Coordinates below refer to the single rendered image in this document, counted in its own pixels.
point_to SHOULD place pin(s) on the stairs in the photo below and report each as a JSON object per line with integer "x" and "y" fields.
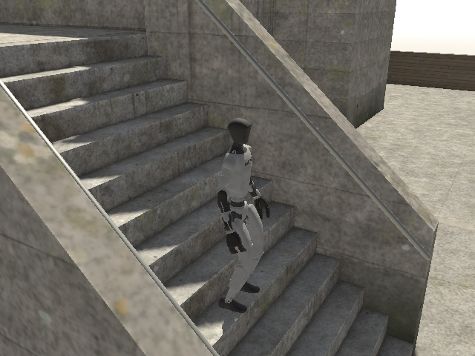
{"x": 151, "y": 160}

